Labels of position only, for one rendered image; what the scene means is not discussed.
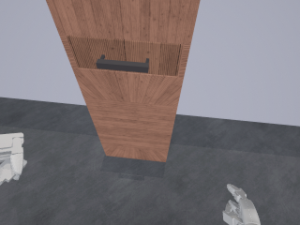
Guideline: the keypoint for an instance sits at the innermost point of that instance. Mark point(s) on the left robot hand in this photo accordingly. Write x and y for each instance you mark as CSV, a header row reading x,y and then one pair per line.
x,y
12,156

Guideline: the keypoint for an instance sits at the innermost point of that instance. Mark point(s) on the right robot hand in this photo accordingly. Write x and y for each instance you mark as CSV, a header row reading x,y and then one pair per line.
x,y
242,213

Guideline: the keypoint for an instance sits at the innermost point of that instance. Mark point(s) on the handle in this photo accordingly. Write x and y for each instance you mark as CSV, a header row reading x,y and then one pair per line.
x,y
103,63

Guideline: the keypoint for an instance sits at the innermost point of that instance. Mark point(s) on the cabinet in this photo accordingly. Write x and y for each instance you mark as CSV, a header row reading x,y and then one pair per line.
x,y
133,113

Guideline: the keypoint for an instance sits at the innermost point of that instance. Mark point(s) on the drawer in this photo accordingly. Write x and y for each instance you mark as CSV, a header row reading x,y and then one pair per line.
x,y
164,58

